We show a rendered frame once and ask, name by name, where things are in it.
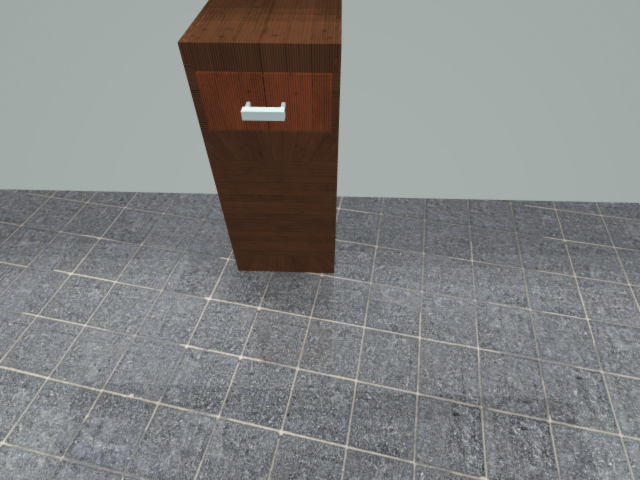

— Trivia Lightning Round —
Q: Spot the cabinet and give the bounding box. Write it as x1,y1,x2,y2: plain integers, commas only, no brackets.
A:
178,0,342,273

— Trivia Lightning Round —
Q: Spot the handle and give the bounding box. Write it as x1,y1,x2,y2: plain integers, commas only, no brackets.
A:
241,102,286,121

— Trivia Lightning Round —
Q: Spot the drawer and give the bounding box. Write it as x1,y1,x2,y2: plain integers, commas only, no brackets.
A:
196,71,332,131

